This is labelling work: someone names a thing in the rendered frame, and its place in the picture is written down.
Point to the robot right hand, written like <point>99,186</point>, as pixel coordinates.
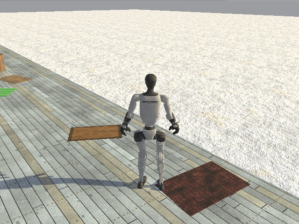
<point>176,128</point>

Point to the right robot thigh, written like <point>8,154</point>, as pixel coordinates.
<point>160,140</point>

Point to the left robot thigh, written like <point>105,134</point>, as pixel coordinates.
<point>138,137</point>

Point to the right robot upper arm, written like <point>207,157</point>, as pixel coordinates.
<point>167,106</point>

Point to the right robot forearm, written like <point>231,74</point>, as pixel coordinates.
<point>173,121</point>

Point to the left robot upper arm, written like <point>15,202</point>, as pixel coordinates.
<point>132,105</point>

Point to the robot left hand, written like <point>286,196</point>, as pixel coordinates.
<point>126,129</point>

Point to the left robot forearm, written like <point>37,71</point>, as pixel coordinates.
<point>126,121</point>

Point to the robot thigh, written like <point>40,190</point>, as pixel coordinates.
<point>138,137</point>
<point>160,140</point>

